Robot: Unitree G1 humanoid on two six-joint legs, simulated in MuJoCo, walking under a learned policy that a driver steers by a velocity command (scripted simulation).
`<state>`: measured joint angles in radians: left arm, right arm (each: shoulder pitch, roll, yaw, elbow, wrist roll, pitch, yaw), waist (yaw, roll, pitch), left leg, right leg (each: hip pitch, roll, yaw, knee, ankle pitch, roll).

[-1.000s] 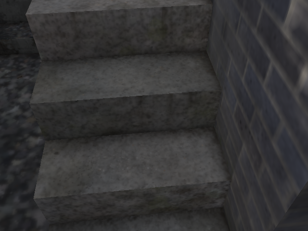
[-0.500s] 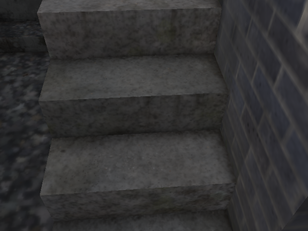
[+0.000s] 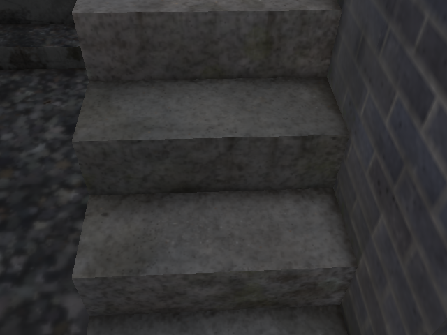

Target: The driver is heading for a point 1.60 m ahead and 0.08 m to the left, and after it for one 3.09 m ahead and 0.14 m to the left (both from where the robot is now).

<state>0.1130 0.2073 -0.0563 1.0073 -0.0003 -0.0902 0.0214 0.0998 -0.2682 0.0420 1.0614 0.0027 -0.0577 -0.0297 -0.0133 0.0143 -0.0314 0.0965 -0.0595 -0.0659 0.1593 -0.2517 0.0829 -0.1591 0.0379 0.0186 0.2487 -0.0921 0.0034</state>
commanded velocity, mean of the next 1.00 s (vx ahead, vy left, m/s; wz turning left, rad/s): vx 0.50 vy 0.00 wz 0.00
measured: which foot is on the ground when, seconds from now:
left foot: down 0.00-1.00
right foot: down 0.00-1.00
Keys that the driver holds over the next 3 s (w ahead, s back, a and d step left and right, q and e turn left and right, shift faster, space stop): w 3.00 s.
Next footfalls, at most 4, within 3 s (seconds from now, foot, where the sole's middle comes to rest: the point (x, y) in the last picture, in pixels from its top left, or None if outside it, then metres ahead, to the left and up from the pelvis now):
none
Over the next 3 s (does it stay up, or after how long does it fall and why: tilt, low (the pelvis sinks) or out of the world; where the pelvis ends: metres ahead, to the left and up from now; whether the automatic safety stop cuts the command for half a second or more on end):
stays up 0.00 0.01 0.00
